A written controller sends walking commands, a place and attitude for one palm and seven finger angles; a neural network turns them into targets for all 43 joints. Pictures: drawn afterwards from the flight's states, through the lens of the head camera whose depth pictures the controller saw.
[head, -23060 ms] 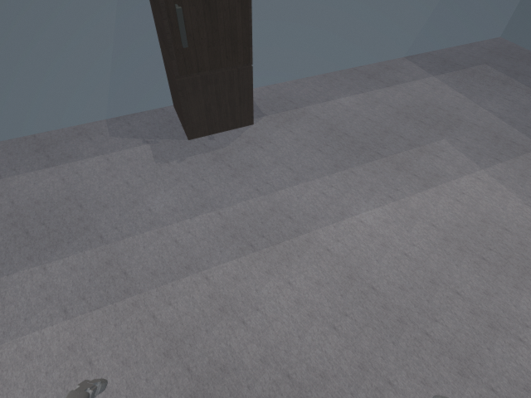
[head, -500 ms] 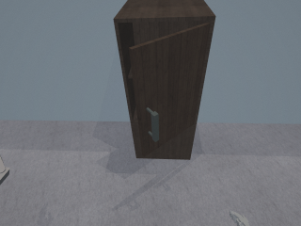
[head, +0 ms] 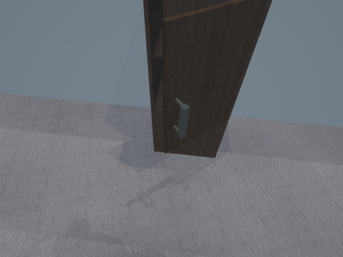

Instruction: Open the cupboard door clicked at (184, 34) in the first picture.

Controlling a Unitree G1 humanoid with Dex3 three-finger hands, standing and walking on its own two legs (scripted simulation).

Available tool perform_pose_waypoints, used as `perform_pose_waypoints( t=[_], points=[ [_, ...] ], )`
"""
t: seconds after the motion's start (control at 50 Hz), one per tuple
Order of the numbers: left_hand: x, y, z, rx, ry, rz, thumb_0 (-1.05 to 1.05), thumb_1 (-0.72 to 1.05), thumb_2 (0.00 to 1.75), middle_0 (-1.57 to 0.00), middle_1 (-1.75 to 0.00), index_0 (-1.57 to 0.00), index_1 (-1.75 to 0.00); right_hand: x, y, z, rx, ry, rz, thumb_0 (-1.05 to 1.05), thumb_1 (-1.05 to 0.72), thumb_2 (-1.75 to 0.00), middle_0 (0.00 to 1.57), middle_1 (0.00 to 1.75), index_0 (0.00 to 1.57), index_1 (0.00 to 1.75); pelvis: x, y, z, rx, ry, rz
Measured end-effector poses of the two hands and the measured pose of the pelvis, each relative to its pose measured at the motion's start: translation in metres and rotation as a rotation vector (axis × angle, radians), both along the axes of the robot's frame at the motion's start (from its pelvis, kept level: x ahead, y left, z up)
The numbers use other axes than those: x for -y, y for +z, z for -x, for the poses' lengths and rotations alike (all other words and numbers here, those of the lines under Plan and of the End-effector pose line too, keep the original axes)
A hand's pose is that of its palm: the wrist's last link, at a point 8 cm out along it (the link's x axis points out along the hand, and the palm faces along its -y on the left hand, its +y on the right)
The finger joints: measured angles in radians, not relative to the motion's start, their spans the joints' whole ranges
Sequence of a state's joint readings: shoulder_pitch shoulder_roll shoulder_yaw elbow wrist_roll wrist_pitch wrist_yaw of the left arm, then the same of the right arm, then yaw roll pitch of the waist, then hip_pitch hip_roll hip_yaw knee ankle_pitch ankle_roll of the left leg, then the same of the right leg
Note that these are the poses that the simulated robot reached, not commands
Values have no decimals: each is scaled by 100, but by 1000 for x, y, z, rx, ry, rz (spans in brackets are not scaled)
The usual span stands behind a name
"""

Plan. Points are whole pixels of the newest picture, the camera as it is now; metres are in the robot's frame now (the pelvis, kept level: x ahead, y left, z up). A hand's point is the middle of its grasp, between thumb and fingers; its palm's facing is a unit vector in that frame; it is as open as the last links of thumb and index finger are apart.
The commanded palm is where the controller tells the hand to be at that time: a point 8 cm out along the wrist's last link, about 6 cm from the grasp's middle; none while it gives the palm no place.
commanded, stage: let the arm hang, fingers relaxed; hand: left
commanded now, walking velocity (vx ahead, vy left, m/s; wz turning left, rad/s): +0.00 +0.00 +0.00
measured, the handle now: (179, 118) +0.59 +0.00 -0.10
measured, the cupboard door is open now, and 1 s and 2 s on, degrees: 41 41 41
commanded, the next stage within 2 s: look to check the result in 0.68 s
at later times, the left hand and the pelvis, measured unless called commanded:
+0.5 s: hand out of the picture -0.01 +0.20 -0.17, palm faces +0.01 -0.98 -0.18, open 7.3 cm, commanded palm none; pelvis -0.01 +0.03 +0.01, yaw -1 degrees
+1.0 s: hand out of the picture -0.01 +0.22 -0.17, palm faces +0.01 -0.98 -0.22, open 7.3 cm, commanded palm none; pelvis -0.01 +0.03 +0.01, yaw -1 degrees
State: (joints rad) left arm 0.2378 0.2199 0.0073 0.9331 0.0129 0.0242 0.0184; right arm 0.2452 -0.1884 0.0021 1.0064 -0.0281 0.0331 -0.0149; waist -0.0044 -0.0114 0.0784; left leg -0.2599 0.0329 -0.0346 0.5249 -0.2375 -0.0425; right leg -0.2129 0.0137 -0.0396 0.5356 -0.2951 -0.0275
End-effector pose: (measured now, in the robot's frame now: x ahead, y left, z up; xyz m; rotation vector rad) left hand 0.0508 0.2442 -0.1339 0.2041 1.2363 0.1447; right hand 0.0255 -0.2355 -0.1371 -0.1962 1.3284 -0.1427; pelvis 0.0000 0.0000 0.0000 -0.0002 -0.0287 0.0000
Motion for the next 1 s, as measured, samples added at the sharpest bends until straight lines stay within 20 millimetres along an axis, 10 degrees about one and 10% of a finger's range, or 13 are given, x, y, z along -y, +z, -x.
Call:
perform_pose_waypoints(
  t=[0.34,1.0],
  points=[
    [-20,2,56,-148,47,0,0,91,90,-20,-30,-20,-30,-40,-4,42,-70,-46,-50,0,-91,-90,20,30,20,30,-25,8,8,13,-14,0],
    [-20,-1,68,-195,58,15,0,91,90,-20,-30,-20,-30,-44,-2,39,-77,-57,-36,0,-91,-90,20,30,20,30,-30,9,6,3,-14,-2]
  ],
)
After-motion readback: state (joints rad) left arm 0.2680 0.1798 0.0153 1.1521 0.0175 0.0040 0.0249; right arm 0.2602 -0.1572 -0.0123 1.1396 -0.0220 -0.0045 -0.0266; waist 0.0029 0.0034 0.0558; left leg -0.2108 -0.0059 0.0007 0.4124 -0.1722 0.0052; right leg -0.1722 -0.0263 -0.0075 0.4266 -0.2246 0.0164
